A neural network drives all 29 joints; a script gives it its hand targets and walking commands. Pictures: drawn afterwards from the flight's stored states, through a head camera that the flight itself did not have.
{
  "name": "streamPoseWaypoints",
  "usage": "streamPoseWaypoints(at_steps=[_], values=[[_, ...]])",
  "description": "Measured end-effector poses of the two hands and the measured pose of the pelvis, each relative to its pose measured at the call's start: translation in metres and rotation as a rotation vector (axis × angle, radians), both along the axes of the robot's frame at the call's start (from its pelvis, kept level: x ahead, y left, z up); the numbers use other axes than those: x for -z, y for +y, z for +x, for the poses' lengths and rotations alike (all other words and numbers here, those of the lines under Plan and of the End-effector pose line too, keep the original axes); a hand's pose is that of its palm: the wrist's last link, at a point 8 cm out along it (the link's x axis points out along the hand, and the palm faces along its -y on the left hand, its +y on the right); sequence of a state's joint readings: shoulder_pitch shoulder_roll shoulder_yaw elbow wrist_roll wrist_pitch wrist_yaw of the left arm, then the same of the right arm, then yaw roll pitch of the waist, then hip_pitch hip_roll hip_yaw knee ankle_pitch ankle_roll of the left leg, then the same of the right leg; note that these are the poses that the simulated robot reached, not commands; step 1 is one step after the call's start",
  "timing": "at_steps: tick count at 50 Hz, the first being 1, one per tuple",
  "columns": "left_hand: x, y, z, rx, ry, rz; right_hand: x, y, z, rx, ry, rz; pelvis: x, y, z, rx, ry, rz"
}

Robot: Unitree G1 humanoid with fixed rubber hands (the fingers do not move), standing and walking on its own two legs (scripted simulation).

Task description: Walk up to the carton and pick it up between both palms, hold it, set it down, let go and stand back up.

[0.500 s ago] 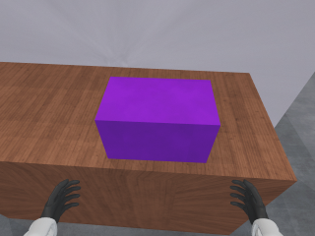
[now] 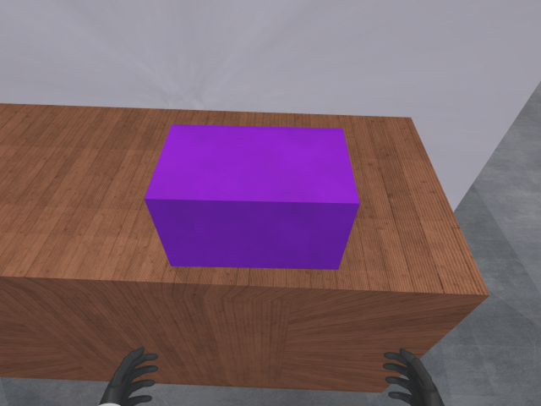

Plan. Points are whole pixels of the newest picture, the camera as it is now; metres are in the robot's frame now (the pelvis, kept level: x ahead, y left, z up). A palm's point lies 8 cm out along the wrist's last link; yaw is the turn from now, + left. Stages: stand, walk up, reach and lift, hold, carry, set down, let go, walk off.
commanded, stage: set down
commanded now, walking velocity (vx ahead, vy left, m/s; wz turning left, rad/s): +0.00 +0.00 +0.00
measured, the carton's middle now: (255, 197) +0.47 +0.04 +0.03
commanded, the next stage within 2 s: let go in 0.16 s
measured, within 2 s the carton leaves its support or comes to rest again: neither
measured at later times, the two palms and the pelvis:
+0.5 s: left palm (124, 404) +0.16 +0.23 -0.08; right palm out of the picture +0.14 -0.23 -0.08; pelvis +0.00 +0.01 +0.00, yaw -1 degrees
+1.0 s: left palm out of the picture +0.08 +0.27 -0.11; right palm out of the picture +0.09 -0.23 -0.12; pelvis +0.01 +0.02 +0.00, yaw +2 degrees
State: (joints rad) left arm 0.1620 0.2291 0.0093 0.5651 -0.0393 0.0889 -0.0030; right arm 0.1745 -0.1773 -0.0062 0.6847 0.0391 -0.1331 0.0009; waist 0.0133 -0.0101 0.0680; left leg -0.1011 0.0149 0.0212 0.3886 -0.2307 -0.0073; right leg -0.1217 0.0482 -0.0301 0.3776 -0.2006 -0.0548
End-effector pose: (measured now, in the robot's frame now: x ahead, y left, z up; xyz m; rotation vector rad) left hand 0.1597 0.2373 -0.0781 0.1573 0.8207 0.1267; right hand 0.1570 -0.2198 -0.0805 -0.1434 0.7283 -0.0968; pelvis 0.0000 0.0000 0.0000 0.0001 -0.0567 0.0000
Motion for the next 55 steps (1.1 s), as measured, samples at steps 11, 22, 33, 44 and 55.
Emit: streamPoseWaypoints(at_steps=[11, 22, 33, 44, 55], values=[[0.006, -0.007, -0.005, 0.024, 0.033, 0.024, 0.005, -0.007, -0.015, -0.013, 0.015, -0.020, 0.000, -0.002, -0.001, 0.007, 0.008, 0.001], [0.007, -0.010, 0.000, 0.049, 0.026, 0.024, 0.000, -0.008, -0.018, -0.010, 0.013, -0.034, 0.001, 0.004, -0.001, 0.016, 0.012, -0.001], [0.004, -0.007, 0.006, 0.069, 0.025, 0.033, 0.003, -0.002, -0.017, -0.010, 0.019, -0.025, 0.001, 0.012, 0.001, 0.024, 0.013, -0.005], [0.021, 0.026, -0.041, 0.019, 0.114, 0.069, 0.036, -0.006, -0.055, -0.031, 0.324, -0.063, 0.003, 0.016, 0.009, -0.028, 0.067, -0.004], [0.038, 0.031, -0.100, -0.074, 0.249, 0.045, 0.043, -0.005, -0.074, -0.021, 0.401, -0.076, 0.002, 0.019, 0.009, -0.045, 0.061, -0.005]])
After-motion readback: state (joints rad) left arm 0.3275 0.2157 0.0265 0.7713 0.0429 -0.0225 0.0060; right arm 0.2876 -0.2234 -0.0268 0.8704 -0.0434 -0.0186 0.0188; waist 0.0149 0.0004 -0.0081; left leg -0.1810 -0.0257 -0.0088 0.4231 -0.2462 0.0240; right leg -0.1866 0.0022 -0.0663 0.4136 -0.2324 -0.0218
